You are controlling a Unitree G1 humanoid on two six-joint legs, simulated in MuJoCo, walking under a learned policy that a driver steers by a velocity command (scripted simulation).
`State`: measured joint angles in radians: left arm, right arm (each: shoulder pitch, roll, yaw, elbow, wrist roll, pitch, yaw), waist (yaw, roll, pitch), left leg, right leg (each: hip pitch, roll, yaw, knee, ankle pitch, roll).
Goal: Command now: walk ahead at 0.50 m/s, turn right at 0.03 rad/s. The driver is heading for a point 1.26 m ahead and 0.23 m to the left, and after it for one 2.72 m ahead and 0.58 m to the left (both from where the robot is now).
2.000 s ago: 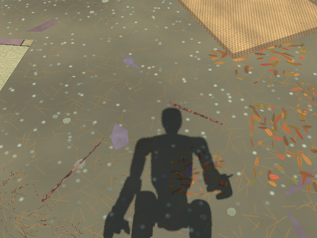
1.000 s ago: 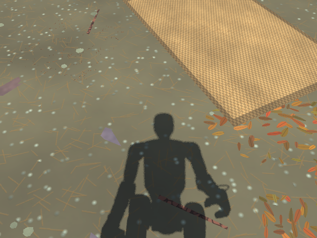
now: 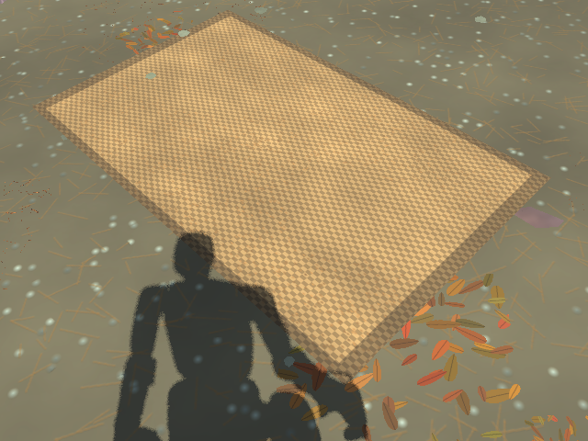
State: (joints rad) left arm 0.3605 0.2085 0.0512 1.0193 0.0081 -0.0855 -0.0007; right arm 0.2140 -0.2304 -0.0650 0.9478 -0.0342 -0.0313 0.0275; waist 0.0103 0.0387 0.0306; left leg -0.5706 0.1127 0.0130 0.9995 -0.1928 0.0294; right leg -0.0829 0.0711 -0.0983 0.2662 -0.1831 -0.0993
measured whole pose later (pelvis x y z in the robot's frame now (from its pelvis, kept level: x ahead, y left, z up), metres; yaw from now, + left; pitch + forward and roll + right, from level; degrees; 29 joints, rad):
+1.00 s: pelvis +0.54 +0.00 -0.01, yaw +1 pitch +0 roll +0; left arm 0.20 0.21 0.06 0.97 0.02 -0.08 0.00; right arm 0.31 -0.22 -0.06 1.01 -0.02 -0.07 0.01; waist -0.02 0.03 0.05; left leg -0.37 0.02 0.01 1.14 -0.32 0.08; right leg -0.27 0.05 -0.11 0.43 -0.16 -0.09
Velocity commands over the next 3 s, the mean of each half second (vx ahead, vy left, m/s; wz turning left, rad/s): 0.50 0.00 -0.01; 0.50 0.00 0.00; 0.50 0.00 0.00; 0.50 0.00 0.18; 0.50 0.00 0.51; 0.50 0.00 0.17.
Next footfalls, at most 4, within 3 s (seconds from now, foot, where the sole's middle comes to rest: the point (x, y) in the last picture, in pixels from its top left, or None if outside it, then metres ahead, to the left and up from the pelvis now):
0.28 left None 0.33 0.12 -0.78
0.86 right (351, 388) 0.63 -0.07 -0.78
1.42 left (277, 284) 0.93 0.12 -0.78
1.96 right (338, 201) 1.24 -0.06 -0.78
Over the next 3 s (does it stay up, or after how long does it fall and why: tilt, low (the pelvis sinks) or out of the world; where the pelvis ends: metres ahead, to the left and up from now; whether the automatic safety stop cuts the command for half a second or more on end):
stays up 1.56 0.22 -0.02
